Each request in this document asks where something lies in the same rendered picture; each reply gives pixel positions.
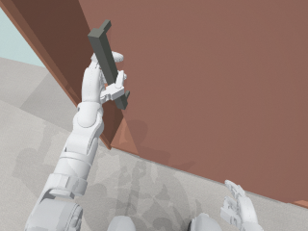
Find robot thigh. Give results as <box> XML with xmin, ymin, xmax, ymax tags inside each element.
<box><xmin>191</xmin><ymin>216</ymin><xmax>222</xmax><ymax>231</ymax></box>
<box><xmin>107</xmin><ymin>216</ymin><xmax>137</xmax><ymax>231</ymax></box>

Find robot right thigh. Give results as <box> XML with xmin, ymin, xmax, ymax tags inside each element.
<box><xmin>191</xmin><ymin>216</ymin><xmax>222</xmax><ymax>231</ymax></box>

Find robot left hand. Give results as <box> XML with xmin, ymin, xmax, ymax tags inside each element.
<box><xmin>81</xmin><ymin>51</ymin><xmax>127</xmax><ymax>106</ymax></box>

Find robot right hand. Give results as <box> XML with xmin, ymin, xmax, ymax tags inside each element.
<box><xmin>220</xmin><ymin>180</ymin><xmax>259</xmax><ymax>231</ymax></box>

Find handle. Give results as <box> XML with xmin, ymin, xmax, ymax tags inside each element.
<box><xmin>88</xmin><ymin>19</ymin><xmax>130</xmax><ymax>111</ymax></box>

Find left robot upper arm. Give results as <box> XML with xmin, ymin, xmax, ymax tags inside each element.
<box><xmin>26</xmin><ymin>198</ymin><xmax>84</xmax><ymax>231</ymax></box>

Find right robot forearm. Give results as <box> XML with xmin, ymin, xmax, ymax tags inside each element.
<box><xmin>240</xmin><ymin>221</ymin><xmax>264</xmax><ymax>231</ymax></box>

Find left robot forearm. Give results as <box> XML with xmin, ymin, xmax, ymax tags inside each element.
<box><xmin>24</xmin><ymin>101</ymin><xmax>105</xmax><ymax>231</ymax></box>

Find robot left thigh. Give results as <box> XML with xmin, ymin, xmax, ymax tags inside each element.
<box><xmin>107</xmin><ymin>216</ymin><xmax>137</xmax><ymax>231</ymax></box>

